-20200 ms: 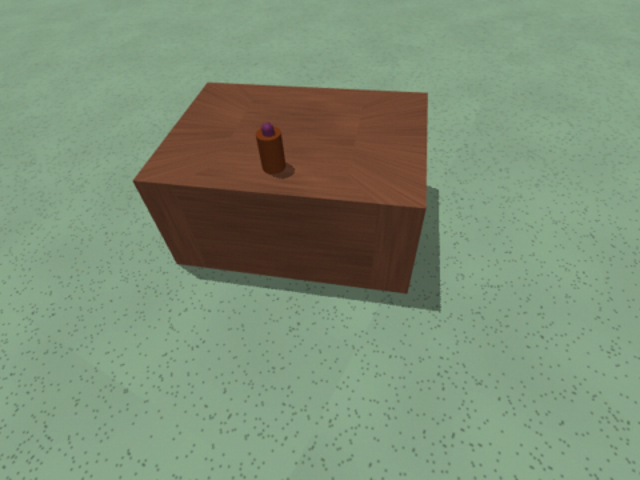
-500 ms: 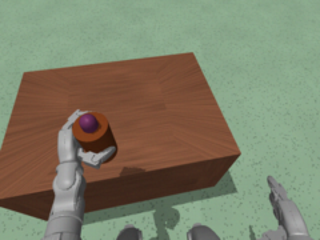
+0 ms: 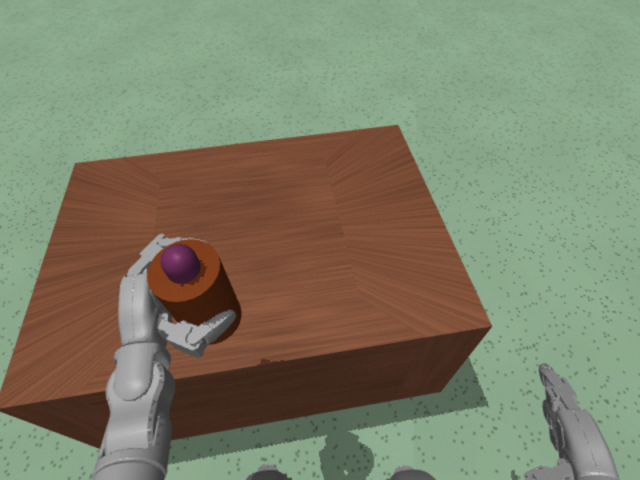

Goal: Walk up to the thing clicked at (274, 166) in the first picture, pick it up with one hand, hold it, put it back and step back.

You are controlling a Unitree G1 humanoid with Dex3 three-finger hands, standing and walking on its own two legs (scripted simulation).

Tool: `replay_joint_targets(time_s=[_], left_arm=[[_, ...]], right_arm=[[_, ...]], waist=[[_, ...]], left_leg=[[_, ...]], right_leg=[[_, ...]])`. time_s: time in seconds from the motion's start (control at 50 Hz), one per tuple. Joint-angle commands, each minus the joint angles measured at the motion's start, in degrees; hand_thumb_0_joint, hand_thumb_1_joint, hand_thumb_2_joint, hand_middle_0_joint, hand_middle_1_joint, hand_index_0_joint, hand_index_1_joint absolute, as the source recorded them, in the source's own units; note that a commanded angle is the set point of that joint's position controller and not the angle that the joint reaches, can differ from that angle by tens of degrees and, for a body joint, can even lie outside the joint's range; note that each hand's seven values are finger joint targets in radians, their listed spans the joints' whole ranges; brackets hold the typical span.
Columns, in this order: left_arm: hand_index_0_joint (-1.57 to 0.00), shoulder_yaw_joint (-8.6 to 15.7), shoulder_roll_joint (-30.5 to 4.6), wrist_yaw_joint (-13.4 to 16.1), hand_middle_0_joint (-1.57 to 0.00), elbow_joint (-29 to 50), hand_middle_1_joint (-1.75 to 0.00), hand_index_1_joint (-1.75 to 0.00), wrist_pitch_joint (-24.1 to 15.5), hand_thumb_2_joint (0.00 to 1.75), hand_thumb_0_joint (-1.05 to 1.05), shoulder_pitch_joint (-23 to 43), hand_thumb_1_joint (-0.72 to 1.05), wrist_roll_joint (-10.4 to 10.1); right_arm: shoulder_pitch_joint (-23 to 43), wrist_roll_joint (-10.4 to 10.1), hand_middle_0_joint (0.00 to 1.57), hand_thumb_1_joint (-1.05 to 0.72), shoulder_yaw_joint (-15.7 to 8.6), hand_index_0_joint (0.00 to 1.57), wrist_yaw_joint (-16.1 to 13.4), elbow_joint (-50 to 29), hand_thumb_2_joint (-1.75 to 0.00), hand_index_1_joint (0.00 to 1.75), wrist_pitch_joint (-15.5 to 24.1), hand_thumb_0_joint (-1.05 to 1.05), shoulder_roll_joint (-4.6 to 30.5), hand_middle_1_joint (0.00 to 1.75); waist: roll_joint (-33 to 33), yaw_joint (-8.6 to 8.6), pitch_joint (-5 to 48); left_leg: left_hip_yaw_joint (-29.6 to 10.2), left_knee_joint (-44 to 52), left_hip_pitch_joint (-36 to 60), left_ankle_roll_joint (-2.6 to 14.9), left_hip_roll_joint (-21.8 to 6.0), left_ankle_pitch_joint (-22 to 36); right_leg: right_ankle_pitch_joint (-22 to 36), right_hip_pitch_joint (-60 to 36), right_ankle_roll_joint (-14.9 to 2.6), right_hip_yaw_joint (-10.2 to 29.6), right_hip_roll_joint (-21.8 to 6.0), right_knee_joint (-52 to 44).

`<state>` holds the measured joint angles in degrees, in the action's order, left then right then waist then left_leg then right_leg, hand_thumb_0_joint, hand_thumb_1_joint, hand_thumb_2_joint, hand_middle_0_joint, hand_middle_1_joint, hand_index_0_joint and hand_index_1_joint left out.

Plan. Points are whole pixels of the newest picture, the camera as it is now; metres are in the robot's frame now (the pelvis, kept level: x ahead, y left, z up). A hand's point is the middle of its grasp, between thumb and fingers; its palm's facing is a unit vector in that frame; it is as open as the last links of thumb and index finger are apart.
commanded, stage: hold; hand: left
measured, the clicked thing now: (196, 289) +0.34 +0.16 +0.07
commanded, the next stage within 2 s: none
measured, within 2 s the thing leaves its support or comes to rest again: neither
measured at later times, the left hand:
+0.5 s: hand (188, 291) +0.33 +0.16 +0.08, palm faces +0.11 -0.99 -0.01, open 10.8 cm
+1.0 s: hand (186, 296) +0.33 +0.17 +0.08, palm faces +0.11 -0.99 -0.01, open 10.8 cm
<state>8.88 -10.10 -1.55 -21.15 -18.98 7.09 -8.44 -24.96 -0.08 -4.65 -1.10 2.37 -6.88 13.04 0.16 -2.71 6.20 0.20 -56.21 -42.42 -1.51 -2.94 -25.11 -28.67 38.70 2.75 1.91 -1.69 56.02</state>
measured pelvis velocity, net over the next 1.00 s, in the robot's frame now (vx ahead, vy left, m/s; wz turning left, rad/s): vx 0.00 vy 0.00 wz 0.01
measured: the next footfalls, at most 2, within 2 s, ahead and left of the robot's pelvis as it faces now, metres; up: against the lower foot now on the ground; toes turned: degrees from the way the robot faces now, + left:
none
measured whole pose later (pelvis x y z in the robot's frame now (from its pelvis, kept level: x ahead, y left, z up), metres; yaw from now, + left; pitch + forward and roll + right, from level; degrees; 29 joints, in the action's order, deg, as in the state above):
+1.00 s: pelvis +0.00 +0.00 +0.01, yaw +0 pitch +9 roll +0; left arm 8.8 -10.1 -2.2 -14.6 -14.1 3.2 -9.3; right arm -23.4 -0.8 -5.3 -2.0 7.7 -5.1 13.1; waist 0.0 -1.9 5.1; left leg 0.2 -52.1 -37.0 -1.7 -2.7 -23.6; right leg -27.4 33.4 2.6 1.7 -1.9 52.3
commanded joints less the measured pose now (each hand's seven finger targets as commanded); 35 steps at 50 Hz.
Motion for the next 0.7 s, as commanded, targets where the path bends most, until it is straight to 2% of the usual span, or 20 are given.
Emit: replay_joint_targets(time_s=[0.0,0.04,0.1,0.14,0.16,0.22,0.28,0.3,0.32,0.36,0.4,0.42,0.44,0.46,0.48,0.52,0.56,0.62,0.66,0.68], left_arm=[[-1.31,2.11,-7.15,-0.22,-1.28,13.32,-1.45,-1.44,-3.13,1.2,0.0,13.36,-0.01,-0.24],[-1.31,2.0,-6.69,-0.21,-1.28,15.69,-1.45,-1.44,-3.32,1.2,0.0,14.57,-0.03,-0.57],[-1.3,2.62,-7.54,0.1,-1.27,16.29,-1.44,-1.44,-2.87,1.21,0.0,13.24,0.0,-0.84],[-1.29,1.97,-6.86,0.01,-1.26,18.11,-1.43,-1.43,-2.57,1.2,0.0,13.52,0.0,-1.0],[-1.29,1.91,-6.94,-0.02,-1.26,17.83,-1.43,-1.43,-2.18,1.21,0.0,12.9,-0.01,-0.9],[-1.29,1.76,-6.58,-0.02,-1.26,17.74,-1.44,-1.43,-1.34,1.21,0.0,11.92,0.0,-0.93],[-1.3,2.26,-6.65,-0.05,-1.27,17.94,-1.45,-1.45,-0.71,1.23,0.0,11.26,0.0,-1.16],[-1.29,1.69,-6.42,0.08,-1.26,18.59,-1.44,-1.43,-0.49,1.22,0.0,11.71,0.0,-0.99],[-1.29,2.23,-6.61,-0.01,-1.26,18.84,-1.44,-1.44,-0.48,1.22,0.0,11.36,0.01,-1.22],[-1.3,2.78,-7.42,0.05,-1.27,18.64,-1.44,-1.44,0.01,1.22,0.0,10.65,0.02,-1.15],[-1.29,2.74,-7.06,-0.13,-1.26,18.97,-1.44,-1.44,0.1,1.22,0.0,9.52,0.0,-1.19],[-1.3,2.0,-6.31,-0.39,-1.26,19.25,-1.44,-1.44,0.25,1.21,0.0,9.54,0.0,-1.28],[-1.29,2.35,-6.67,-0.42,-1.26,19.64,-1.44,-1.43,0.56,1.21,0.0,9.27,-0.01,-1.47],[-1.29,3.2,-7.89,-0.5,-1.26,21.13,-1.44,-1.43,0.36,1.21,0.0,9.98,-0.01,-1.57],[-1.29,2.64,-6.64,-0.69,-1.26,17.98,-1.44,-1.43,1.02,1.21,0.0,8.09,-0.02,-1.71],[-1.27,2.56,-6.69,-0.92,-1.24,21.14,-1.42,-1.41,0.81,1.19,0.0,9.72,-0.02,-1.76],[-1.28,1.53,-6.01,-0.88,-1.25,22.11,-1.43,-1.42,1.01,1.2,0.0,8.84,-0.01,-1.72],[-1.28,2.8,-7.24,-0.46,-1.24,20.91,-1.44,-1.43,1.07,1.2,0.0,10.09,-0.03,-1.79],[-1.28,3.92,-8.14,-0.08,-1.25,21.42,-1.43,-1.43,0.77,1.2,0.0,10.65,-0.03,-1.62],[-1.29,3.47,-8.04,-0.15,-1.26,21.89,-1.44,-1.44,0.72,1.21,0.0,10.59,-0.03,-1.65]], right_arm=[[0.29,-0.26,0.05,0.52,-4.89,0.05,-0.79,-9.84,-0.05,0.05,2.69,0.0,7.53,0.05],[0.74,-0.27,0.05,0.52,-3.14,0.05,-0.55,-10.2,-0.05,0.05,3.0,0.0,5.88,0.05],[-0.13,-0.5,0.05,0.52,-5.1,0.05,-0.97,-9.86,-0.05,0.05,2.92,0.0,7.86,0.05],[-0.14,-0.42,0.05,0.53,-4.13,0.05,-0.95,-9.16,-0.05,0.05,2.87,0.0,6.75,0.05],[0.49,-0.45,0.05,0.52,-4.76,0.05,-1.1,-9.88,-0.05,0.05,2.96,0.0,7.45,0.05],[0.15,-0.51,0.05,0.52,-4.35,0.05,-1.1,-9.04,-0.05,0.05,3.0,0.0,6.9,0.05],[0.94,-0.5,0.05,0.52,-4.27,0.05,-1.14,-9.18,-0.05,0.05,3.02,0.0,6.86,0.05],[0.87,-0.64,0.05,0.53,-3.7,0.05,-1.02,-8.37,-0.05,0.05,2.94,0.0,6.3,0.05],[1.5,-0.61,0.05,0.53,-4.64,0.05,-1.12,-10.1,-0.05,0.05,2.99,0.0,7.19,0.05],[1.5,-0.87,0.05,0.53,-5.65,0.05,-1.22,-8.26,-0.05,0.05,2.95,0.0,8.12,0.05],[1.28,-0.86,0.05,0.53,-5.04,0.05,-1.04,-8.64,-0.05,0.05,2.95,0.0,7.23,0.05],[1.36,-0.8,0.05,0.53,-5.09,0.05,-1.07,-8.95,-0.05,0.05,3.03,0.0,7.25,0.05],[0.94,-1.01,0.05,0.53,-4.43,0.05,-1.09,-8.02,-0.05,0.05,3.03,0.0,6.79,0.05],[0.38,-1.02,0.05,0.53,-4.96,0.05,-1.21,-6.95,-0.05,0.05,2.99,0.0,6.97,0.05],[0.72,-1.11,0.05,0.52,-5.95,0.05,-1.36,-6.72,-0.05,0.05,3.09,0.0,8.2,0.05],[2.12,-0.95,0.05,0.52,-4.12,0.05,-1.09,-7.32,-0.05,0.05,3.61,0.0,6.43,0.05],[2.31,-0.91,0.05,0.53,-4.57,0.05,-1.31,-7.83,-0.05,0.05,3.81,0.0,6.8,0.05],[2.15,-0.88,0.05,0.53,-5.32,0.05,-1.56,-6.29,-0.05,0.05,4.12,0.0,7.82,0.05],[2.35,-0.78,0.05,0.52,-4.53,0.05,-1.48,-6.69,-0.05,0.05,4.27,0.0,7.1,0.05],[1.89,-0.82,0.05,0.52,-4.95,0.05,-1.56,-6.52,-0.06,0.05,4.16,0.0,7.4,0.05]], waist=[[0.83,-0.32,14.02],[-1.42,0.27,14.41],[-0.68,0.02,15.39],[-1.06,0.27,15.01],[-0.78,0.19,15.81],[0.04,0.03,15.01],[0.83,0.5,14.16],[-0.22,0.94,14.05],[0.52,0.56,14.38],[-0.62,0.85,12.86],[0.14,1.2,13.87],[0.14,0.79,14.55],[0.04,1.14,12.92],[-0.02,0.72,12.64],[1.73,0.29,11.5],[0.33,0.86,11.99],[0.81,0.73,13.48],[0.33,0.34,11.65],[0.59,0.64,13.74],[0.61,0.71,14.27]], left_leg=[[1.39,8.58,12.45,1.24,1.82,11.18],[1.21,9.06,13.25,0.98,1.77,10.8],[1.24,8.88,14.27,1.08,1.85,12.73],[1.15,9.07,14.62,0.98,1.8,13.83],[1.29,8.96,15.01,1.04,1.79,14.36],[1.26,9.16,15.3,1.11,1.7,15.03],[1.25,9.23,14.87,1.17,1.65,15.71],[1.37,9.62,14.79,1.05,1.75,15.23],[1.22,9.67,15.16,1.07,1.68,15.29],[1.16,10.64,15.22,0.89,1.68,13.73],[0.95,10.58,15.84,0.88,1.53,14.93],[0.92,10.48,16.37,0.89,1.49,16.25],[1.44,10.41,15.7,1.0,1.77,15.68],[1.6,10.26,15.6,1.14,1.89,14.71],[1.58,10.43,15.26,1.27,1.83,14.14],[1.73,10.46,15.2,1.27,2.0,13.1],[1.68,10.49,15.77,1.31,1.94,14.01],[1.46,10.96,15.81,1.18,1.75,12.91],[1.47,10.38,15.97,1.32,1.8,14.16],[1.38,10.26,16.24,1.35,1.81,15.36]], right_leg=[[16.94,-4.38,-1.56,-2.37,1.86,-8.82],[15.95,-4.4,-1.83,-2.71,1.98,-8.8],[17.98,-5.7,-1.74,-2.51,1.9,-8.7],[18.76,-5.68,-1.81,-2.66,2.0,-8.58],[19.3,-6.0,-1.77,-2.48,1.89,-8.9],[20.1,-6.2,-1.61,-2.63,1.95,-9.02],[20.73,-7.08,-1.49,-2.74,1.87,-9.41],[20.15,-7.12,-1.68,-2.7,1.83,-9.36],[20.05,-7.31,-1.58,-2.8,1.86,-9.61],[18.34,-6.97,-1.81,-2.85,1.94,-9.98],[19.04,-7.69,-1.81,-3.12,2.07,-9.75],[20.26,-7.94,-1.79,-3.09,2.11,-9.63],[20.28,-8.04,-1.61,-2.92,1.97,-10.21],[19.8,-7.5,-1.46,-2.73,1.9,-10.59],[19.5,-7.09,-1.35,-2.58,1.82,-10.9],[18.56,-7.48,-1.32,-2.49,1.7,-11.35],[19.43,-8.29,-1.3,-2.59,1.65,-11.17],[18.03,-7.15,-1.46,-2.73,1.79,-11.16],[19.5,-8.59,-1.4,-2.48,1.53,-11.0],[20.73,-8.92,-1.39,-2.45,1.53,-10.85]])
